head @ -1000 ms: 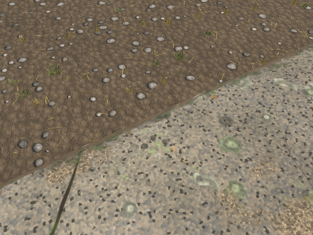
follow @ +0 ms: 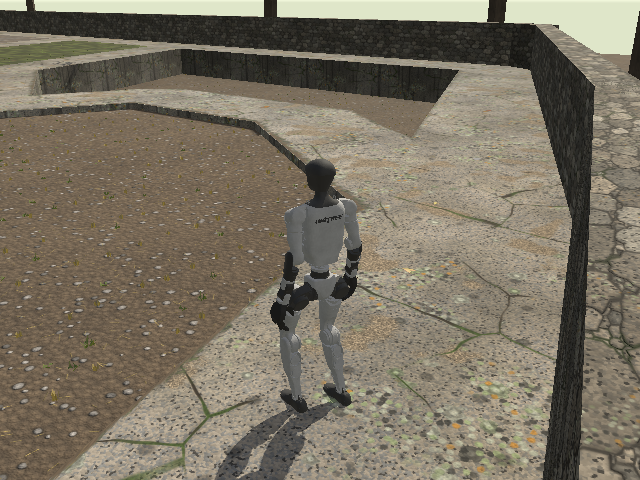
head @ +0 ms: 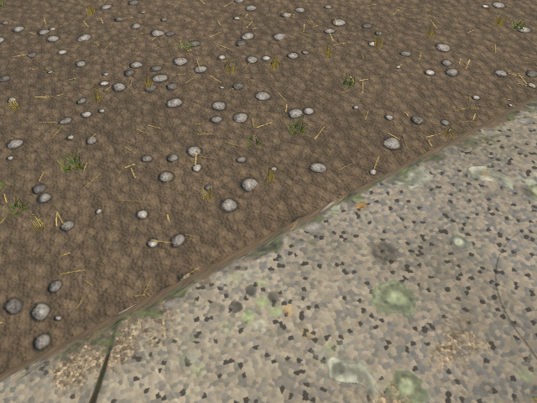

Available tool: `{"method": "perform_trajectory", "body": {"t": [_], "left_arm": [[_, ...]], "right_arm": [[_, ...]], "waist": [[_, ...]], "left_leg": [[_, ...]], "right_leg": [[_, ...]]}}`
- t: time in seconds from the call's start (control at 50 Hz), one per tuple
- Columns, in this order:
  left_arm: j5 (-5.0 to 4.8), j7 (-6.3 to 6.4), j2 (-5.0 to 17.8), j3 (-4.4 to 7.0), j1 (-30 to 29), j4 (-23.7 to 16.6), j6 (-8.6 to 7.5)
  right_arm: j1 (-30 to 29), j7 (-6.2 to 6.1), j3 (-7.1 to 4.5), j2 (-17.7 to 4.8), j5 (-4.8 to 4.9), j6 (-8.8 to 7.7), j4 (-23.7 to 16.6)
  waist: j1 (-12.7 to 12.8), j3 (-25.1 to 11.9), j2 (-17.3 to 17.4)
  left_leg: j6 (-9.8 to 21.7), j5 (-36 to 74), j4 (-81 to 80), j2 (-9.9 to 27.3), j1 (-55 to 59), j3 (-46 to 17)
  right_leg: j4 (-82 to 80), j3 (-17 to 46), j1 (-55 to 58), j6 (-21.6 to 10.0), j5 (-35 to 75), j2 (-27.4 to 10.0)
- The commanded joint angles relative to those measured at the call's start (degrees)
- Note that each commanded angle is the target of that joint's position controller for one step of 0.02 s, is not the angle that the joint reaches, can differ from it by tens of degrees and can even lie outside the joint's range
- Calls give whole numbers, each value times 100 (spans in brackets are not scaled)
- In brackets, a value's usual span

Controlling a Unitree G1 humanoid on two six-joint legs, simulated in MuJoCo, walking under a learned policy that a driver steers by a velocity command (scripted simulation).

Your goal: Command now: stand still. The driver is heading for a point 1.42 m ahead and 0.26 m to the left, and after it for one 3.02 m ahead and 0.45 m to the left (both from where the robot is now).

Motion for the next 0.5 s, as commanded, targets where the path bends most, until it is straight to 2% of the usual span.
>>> {"method": "perform_trajectory", "body": {"t": [0.02,0.06,0.16,0.32,0.5], "left_arm": [[-17,-24,529,116,265,-43,-208],[-41,-60,476,112,387,-5,-263],[-51,-91,439,102,567,42,-222],[-58,-105,399,93,653,58,-167],[-51,-96,346,98,673,79,-143]], "right_arm": [[113,-44,-92,-479,-25,-78,-104],[168,-20,-85,-453,-15,-92,-31],[265,1,-70,-428,22,-64,111],[372,-33,-73,-440,36,21,279],[307,-67,-105,-440,38,74,381]], "waist": [[-69,333,-438],[-27,150,-275],[26,-10,-150],[21,47,-95],[5,162,-107]], "left_leg": [[136,-96,-309,257,626,-325],[171,375,-238,294,703,-349],[154,957,-105,323,810,-361],[104,1202,-46,343,888,-388],[61,1083,-115,357,916,-413]], "right_leg": [[-1198,274,-886,-205,-278,-180],[-1091,233,-643,-216,209,-158],[-961,140,-347,-241,968,-102],[-947,98,-226,-256,1533,-86],[-1057,79,-230,-263,1440,-71]]}}
Velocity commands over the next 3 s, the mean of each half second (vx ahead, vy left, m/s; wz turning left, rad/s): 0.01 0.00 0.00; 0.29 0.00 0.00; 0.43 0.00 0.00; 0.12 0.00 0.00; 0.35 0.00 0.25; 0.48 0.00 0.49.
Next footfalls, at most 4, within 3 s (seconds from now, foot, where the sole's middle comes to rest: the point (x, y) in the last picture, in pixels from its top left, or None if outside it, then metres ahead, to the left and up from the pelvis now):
0.82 left None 0.17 0.13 -0.77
1.36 right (324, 381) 0.57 -0.09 -0.77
1.80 left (247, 351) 0.65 0.10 -0.77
2.24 right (329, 358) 0.63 -0.11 -0.77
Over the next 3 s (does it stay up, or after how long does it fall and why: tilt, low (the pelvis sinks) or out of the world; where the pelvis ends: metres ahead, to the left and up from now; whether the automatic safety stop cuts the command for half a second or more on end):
stays up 0.95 0.09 -0.04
